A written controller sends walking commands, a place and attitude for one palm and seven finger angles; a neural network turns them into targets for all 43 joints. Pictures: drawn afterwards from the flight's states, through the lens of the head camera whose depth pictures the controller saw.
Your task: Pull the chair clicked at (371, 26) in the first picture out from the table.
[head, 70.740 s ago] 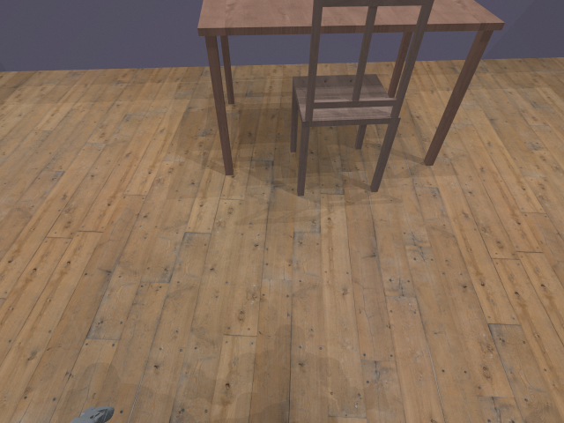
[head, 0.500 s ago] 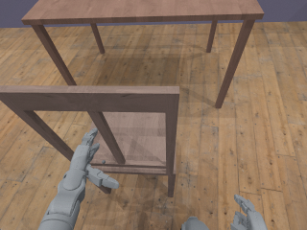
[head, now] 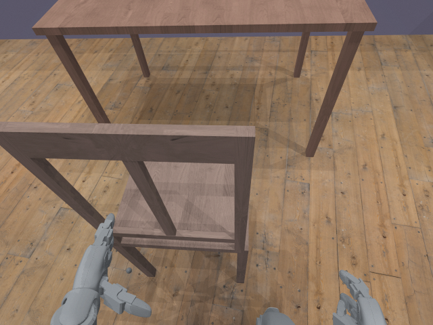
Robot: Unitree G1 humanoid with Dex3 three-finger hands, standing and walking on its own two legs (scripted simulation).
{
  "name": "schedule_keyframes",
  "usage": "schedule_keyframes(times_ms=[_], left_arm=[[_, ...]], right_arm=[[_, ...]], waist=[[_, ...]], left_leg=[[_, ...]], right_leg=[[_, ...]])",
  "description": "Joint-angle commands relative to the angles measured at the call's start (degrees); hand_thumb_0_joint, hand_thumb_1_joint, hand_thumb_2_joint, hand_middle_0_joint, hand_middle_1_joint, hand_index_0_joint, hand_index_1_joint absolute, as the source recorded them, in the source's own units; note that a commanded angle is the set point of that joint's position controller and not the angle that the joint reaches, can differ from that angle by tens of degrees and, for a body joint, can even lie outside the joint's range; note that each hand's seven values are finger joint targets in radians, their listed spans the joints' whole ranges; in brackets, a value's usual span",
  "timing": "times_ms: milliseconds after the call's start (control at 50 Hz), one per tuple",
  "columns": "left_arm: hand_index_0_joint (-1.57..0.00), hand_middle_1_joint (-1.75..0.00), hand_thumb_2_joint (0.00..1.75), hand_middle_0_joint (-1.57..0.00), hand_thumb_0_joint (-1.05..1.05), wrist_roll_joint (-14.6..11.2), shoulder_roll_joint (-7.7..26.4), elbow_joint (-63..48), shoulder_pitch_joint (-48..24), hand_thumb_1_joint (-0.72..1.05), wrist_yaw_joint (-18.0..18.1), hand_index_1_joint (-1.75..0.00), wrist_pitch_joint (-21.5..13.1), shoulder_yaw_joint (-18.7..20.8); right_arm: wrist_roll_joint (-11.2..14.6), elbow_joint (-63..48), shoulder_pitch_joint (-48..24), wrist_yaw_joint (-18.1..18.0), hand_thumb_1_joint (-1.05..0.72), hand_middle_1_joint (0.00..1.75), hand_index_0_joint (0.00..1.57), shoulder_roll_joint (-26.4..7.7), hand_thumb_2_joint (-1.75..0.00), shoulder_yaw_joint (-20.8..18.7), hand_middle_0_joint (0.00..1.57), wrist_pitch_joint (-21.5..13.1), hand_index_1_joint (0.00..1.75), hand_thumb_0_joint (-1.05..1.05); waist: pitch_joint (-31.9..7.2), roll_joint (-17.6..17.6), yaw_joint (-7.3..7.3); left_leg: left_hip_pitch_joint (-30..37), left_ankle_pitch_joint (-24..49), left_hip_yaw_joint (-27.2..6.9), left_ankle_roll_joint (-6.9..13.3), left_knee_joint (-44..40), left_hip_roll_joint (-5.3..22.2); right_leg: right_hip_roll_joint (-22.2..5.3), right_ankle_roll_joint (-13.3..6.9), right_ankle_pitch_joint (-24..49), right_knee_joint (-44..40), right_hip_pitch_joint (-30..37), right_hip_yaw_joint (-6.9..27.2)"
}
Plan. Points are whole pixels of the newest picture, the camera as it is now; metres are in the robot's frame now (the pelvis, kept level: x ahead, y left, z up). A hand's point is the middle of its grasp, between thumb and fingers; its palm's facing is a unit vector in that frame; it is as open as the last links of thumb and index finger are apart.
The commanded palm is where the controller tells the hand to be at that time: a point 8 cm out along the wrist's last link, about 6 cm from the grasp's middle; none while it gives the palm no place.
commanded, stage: draw the fingers out of the gap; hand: left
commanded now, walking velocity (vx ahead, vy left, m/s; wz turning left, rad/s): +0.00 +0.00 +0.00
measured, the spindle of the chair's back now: (155, 203) +0.36 +0.15 -0.03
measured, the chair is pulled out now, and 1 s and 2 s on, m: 0.50 0.50 0.50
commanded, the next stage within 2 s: draw the hand back to the body in 0.36 s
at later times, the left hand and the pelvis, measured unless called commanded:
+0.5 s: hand (117, 317) +0.15 +0.17 -0.02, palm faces +0.00 -0.97 -0.24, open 17.5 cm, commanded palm +0.12 +0.23 +0.01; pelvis +0.00 +0.02 -0.01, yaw +1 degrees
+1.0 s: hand (70, 297) +0.16 +0.20 +0.09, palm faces +0.02 -0.99 -0.13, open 17.3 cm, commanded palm +0.12 +0.27 +0.10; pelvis -0.01 +0.01 -0.01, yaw +1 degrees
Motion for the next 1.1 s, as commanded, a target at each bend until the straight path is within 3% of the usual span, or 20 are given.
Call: schedule_keyframes(times_ms=[0,100,160,180,260,360,460,480,500,540,660,740,780,880,960,980,1000,1020,1040,1080], left_arm=[[0.0,0.0,0.2,0.0,0.0,0.5,6.3,-15.2,-1.3,-0.55,0.3,0.0,-3.9,2.1],[0.0,0.0,0.2,0.0,0.0,1.1,6.7,-17.5,4.5,-0.55,0.8,0.0,-2.5,2.7],[0.0,0.0,0.2,0.0,0.0,1.8,6.2,-20.3,8.0,-0.55,1.1,0.0,-1.9,2.1],[0.0,0.0,0.2,0.0,0.0,1.8,5.4,-20.6,10.1,-0.55,1.1,0.0,-1.6,1.5],[0.0,0.0,0.2,0.0,0.0,2.0,4.8,-23.8,11.8,-0.55,0.9,0.0,-1.3,0.0],[0.0,0.0,0.2,0.0,0.0,2.2,4.7,-27.1,17.4,-0.55,0.8,0.0,-1.5,-0.4],[0.0,0.0,0.2,0.0,0.0,2.4,4.7,-28.6,20.5,-0.55,0.9,0.0,-1.9,-0.8],[0.0,0.0,0.2,0.0,0.0,-6.4,0.1,-35.8,15.2,-0.55,-0.9,0.0,-8.4,-0.1],[0.0,0.0,0.2,0.0,0.0,-6.2,4.0,-32.7,18.0,-0.55,-1.7,0.0,-11.4,3.0],[0.0,0.0,0.2,0.0,0.0,-8.0,6.1,-34.3,16.6,-0.55,-3.0,0.0,-16.3,5.9],[0.0,0.0,0.2,0.0,0.0,-11.1,4.1,-29.2,18.4,-0.55,-11.1,0.0,-27.5,5.8],[0.0,0.0,0.2,0.0,0.0,-12.1,7.0,-29.4,22.3,-0.55,-13.4,0.0,-22.0,10.2],[0.0,0.0,0.2,0.0,0.0,-13.5,7.0,-33.2,20.5,-0.55,-13.1,0.0,-19.9,10.7],[-0.01,-0.01,0.22,-0.01,0.0,-15.1,9.9,-36.5,17.5,-0.51,-11.6,-0.01,-20.2,14.7],[-0.02,-0.04,0.29,-0.02,0.0,-15.7,9.2,-33.5,16.9,-0.37,-13.3,-0.04,-19.1,14.7],[-0.03,-0.05,0.31,-0.03,0.0,-5.5,17.4,-32.3,22.1,-0.33,-2.7,-0.05,-14.7,19.3],[-0.04,-0.05,0.32,-0.04,0.0,-4.1,10.7,-38.1,22.0,-0.3,1.3,-0.05,-13.1,13.8],[-0.04,-0.06,0.34,-0.04,0.0,-2.5,9.7,-37.9,21.7,-0.26,4.2,-0.06,-11.8,12.7],[-0.04,-0.07,0.36,-0.04,0.0,-1.6,10.4,-37.7,21.3,-0.22,6.2,-0.07,-10.8,13.1],[-0.05,-0.08,0.39,-0.05,0.0,-0.7,10.7,-39.0,20.3,-0.15,8.5,-0.08,-10.4,12.6]], right_arm=[[-0.2,-8.9,-3.1,-0.8,-0.9,0.3,0.2,-5.8,-0.9,-1.9,0.2,-4.5,0.3,0.0],[-0.3,-9.9,-4.1,-0.9,-0.9,0.3,0.2,-5.2,-0.9,-2.0,0.2,-4.2,0.3,0.0],[-0.2,-11.1,-4.8,-0.9,-0.9,0.3,0.2,-4.6,-0.9,-1.8,0.2,-3.8,0.3,0.0],[-0.3,-11.5,-5.0,-0.8,-0.9,0.3,0.2,-4.2,-0.9,-1.8,0.2,-3.8,0.3,0.0],[-0.3,-12.5,-5.2,-1.1,-0.9,0.3,0.2,-4.2,-0.9,-1.7,0.2,-3.4,0.3,0.0],[-0.2,-13.3,-5.0,-1.3,-0.9,0.3,0.2,-3.7,-0.9,-1.7,0.2,-3.5,0.3,0.0],[-0.1,-13.7,-5.2,-1.5,-0.9,0.3,0.2,-3.5,-0.9,-1.9,0.2,-3.6,0.3,0.0],[0.2,-13.3,-5.0,-1.6,-0.9,0.3,0.2,-3.2,-0.9,-1.4,0.2,-5.4,0.3,0.0],[0.2,-11.6,-5.2,-1.6,-0.9,0.3,0.2,-3.3,-0.9,-1.8,0.2,-6.3,0.3,0.0],[0.5,-10.4,-4.9,-1.3,-0.9,0.3,0.2,-3.5,-0.9,-1.9,0.2,-7.5,0.3,0.0],[1.3,-8.7,-6.9,1.1,-0.9,0.3,0.2,-3.1,-0.9,-2.6,0.2,-9.2,0.3,0.0],[2.2,-11.3,-8.6,0.8,-0.9,0.3,0.2,-3.7,-0.9,-3.0,0.2,-7.8,0.3,0.0],[2.5,-11.9,-8.3,0.0,-0.9,0.3,0.2,-3.5,-0.9,-2.6,0.2,-7.5,0.3,0.0],[2.6,-10.5,-7.2,-1.2,-0.9,0.3,0.2,-3.2,-0.9,-2.0,0.2,-8.5,0.3,0.0],[3.1,-9.4,-7.2,-1.6,-0.9,0.3,0.2,-3.7,-0.9,-1.6,0.2,-9.6,0.3,0.0],[0.9,-9.3,-7.6,-2.9,-0.9,0.3,0.2,-2.4,-0.9,-2.6,0.2,-6.3,0.3,0.0],[0.4,-11.0,-6.8,-2.9,-0.9,0.3,0.2,-1.9,-0.9,-1.9,0.2,-5.1,0.3,0.0],[0.1,-10.3,-7.2,-3.0,-0.9,0.3,0.2,-1.5,-0.9,-1.8,0.2,-3.9,0.3,0.0],[0.0,-10.0,-7.5,-3.2,-0.9,0.3,0.2,-1.7,-0.9,-1.9,0.2,-2.9,0.3,0.0],[-0.5,-9.6,-7.9,-3.5,-0.9,0.3,0.2,-1.9,-0.9,-1.8,0.2,-2.0,0.3,0.0]], waist=[[-12.6,-4.0,-0.85],[-11.5,-5.2,-0.14],[-10.8,-3.0,0.34],[-10.8,-3.9,0.47],[-9.5,-3.9,-0.14],[-9.9,-1.4,0.43],[-8.9,-2.9,0.35],[-8.2,-5.3,-0.54],[-9.9,-4.5,0.74],[-9.6,-1.4,0.87],[-10.5,-1.7,0.8],[-11.7,-2.6,2.12],[-11.0,-3.6,1.78],[-8.6,-3.5,1.83],[-6.4,-2.0,1.27],[-7.7,0.9,6.09],[-4.4,1.5,4.09],[-3.2,1.7,3.99],[-2.6,-1.5,3.66],[-2.0,-2.4,3.6]], left_leg=[[-3.9,17.5,2.2,2.1,-5.7,-1.8],[-4.8,17.2,1.8,1.9,-5.2,-1.8],[-5.0,17.2,1.6,1.8,-5.2,-1.8],[-5.0,17.4,1.7,1.8,-4.9,-1.8],[-5.7,16.1,1.1,1.8,-4.4,-1.7],[-5.7,17.3,0.8,1.6,-3.5,-1.8],[-7.0,16.0,0.4,1.5,-2.9,-1.8],[-7.8,15.5,0.3,1.2,-0.4,-2.3],[-8.1,14.5,0.5,1.2,0.1,-2.3],[-8.8,14.3,0.4,0.8,0.4,-2.3],[-12.1,13.4,0.5,0.7,2.8,-2.0],[-10.9,11.4,0.7,1.4,-0.1,-2.0],[-10.0,10.9,0.6,1.6,-1.2,-1.8],[-7.9,10.8,0.4,1.6,-2.8,-1.7],[-5.4,11.0,0.6,1.7,-4.7,-1.6],[-2.4,11.3,1.0,1.1,-8.3,-0.3],[-2.0,10.4,1.1,0.8,-9.4,-0.7],[-1.1,10.9,1.2,1.1,-9.9,-0.4],[-0.5,11.5,0.9,1.4,-10.3,0.0],[2.7,12.9,1.0,1.8,-12.0,0.0]], right_leg=[[0.5,0.7,11.3,-5.3,18.1,-0.2],[0.6,0.5,10.1,-4.3,16.8,-0.8],[0.5,0.1,9.1,-3.8,16.2,-1.0],[0.6,0.2,9.3,-3.7,16.1,-1.1],[0.7,0.2,6.9,-3.2,14.1,-1.5],[0.9,-0.2,6.8,-2.3,13.2,-1.9],[1.1,-0.3,5.0,-1.7,11.8,-2.2],[1.5,-0.1,6.0,-1.2,9.5,-3.2],[1.5,-0.3,4.6,-0.7,10.1,-2.5],[1.5,-0.6,3.7,0.3,9.4,-2.3],[1.1,-0.9,2.9,2.7,7.5,-1.7],[0.8,-0.6,0.3,0.1,11.9,-1.1],[0.9,-0.3,-0.5,-1.2,12.5,-1.4],[1.2,-0.2,-1.4,-4.2,14.2,-0.7],[1.2,-0.1,-0.4,-6.4,15.1,-0.8],[-0.2,-1.3,0.6,-7.9,21.7,2.7],[-0.5,-1.0,0.8,-9.0,21.2,1.6],[-0.6,-1.0,1.1,-9.9,21.6,1.1],[-0.3,-1.1,1.5,-11.0,22.2,1.1],[-0.3,-1.0,3.4,-12.0,23.7,1.0]])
